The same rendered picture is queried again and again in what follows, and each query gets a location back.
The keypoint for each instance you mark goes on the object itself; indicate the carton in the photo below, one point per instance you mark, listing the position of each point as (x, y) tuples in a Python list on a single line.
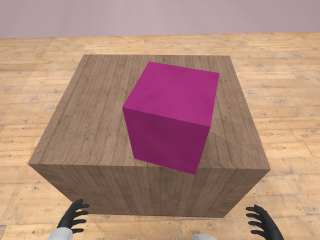
[(168, 115)]

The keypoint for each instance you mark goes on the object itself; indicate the robot right hand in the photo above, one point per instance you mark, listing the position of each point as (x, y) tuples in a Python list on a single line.
[(270, 229)]

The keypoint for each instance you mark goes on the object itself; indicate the pedestal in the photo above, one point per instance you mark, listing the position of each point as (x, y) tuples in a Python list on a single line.
[(85, 150)]

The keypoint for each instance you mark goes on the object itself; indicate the robot left hand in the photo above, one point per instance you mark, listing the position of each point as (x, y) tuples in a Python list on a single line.
[(67, 220)]

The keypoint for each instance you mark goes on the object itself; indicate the left robot forearm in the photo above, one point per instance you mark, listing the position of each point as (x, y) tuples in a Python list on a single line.
[(61, 233)]

